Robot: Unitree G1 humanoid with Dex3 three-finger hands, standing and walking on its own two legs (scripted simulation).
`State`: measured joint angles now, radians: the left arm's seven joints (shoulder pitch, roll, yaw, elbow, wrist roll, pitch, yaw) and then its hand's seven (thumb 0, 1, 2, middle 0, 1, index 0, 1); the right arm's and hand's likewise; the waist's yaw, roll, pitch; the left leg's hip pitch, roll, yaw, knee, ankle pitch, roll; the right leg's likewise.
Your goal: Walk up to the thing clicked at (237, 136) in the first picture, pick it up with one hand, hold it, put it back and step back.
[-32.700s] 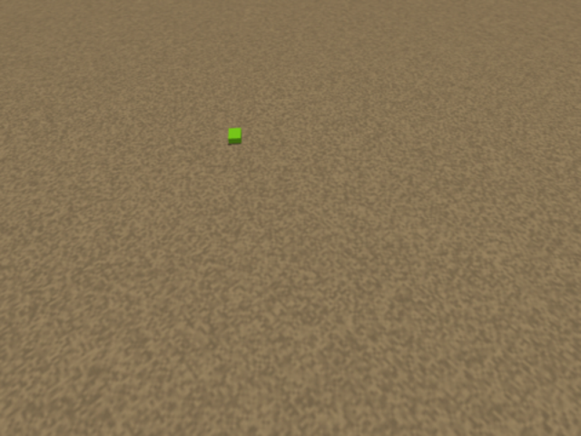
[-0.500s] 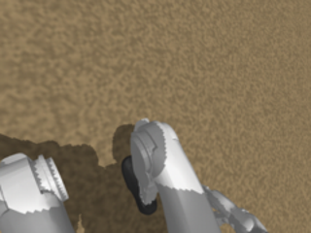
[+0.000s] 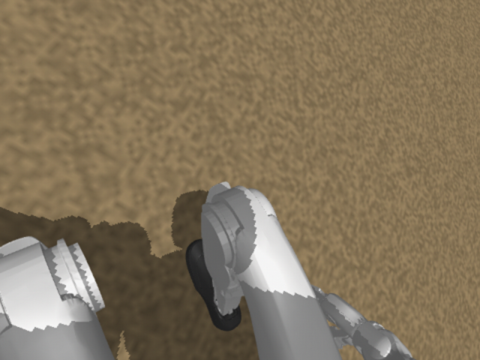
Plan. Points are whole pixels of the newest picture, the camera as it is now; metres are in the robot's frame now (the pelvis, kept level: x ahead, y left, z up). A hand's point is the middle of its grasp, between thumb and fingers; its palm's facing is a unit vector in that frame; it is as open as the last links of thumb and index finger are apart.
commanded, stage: withdraw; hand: left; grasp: from above
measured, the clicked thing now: out of the picture +0.42 +0.36 -0.28
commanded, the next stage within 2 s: home in 0.88 s
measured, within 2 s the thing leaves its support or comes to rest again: neither
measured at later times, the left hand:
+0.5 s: hand out of the picture +0.42 +0.38 -0.09, palm faces -0.44 -0.11 -0.89, open 13.9 cm
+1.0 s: hand out of the picture +0.43 +0.38 -0.13, palm faces -0.36 -0.07 -0.93, open 13.8 cm
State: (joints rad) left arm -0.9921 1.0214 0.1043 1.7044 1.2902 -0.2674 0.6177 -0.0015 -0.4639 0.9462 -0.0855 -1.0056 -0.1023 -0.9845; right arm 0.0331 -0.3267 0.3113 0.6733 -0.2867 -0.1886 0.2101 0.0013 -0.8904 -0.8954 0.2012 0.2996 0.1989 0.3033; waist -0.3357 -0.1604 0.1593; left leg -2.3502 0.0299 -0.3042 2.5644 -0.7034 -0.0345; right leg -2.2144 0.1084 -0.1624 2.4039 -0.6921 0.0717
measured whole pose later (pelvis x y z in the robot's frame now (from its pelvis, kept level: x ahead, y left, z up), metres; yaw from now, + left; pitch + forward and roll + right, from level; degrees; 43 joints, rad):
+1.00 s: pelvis -0.01 +0.00 +0.02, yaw +5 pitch +32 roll -10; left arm -0.95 0.86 0.13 1.34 1.28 -0.22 0.38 0.00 -0.44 0.94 -0.12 -0.97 -0.13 -0.95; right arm 0.18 -0.27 0.14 0.69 -0.16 -0.01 0.12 0.00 -0.89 -0.89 0.20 0.30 0.20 0.30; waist -0.25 -0.03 0.00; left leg -2.37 0.01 -0.20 2.43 -0.63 -0.02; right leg -2.24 0.06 -0.09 2.35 -0.68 0.05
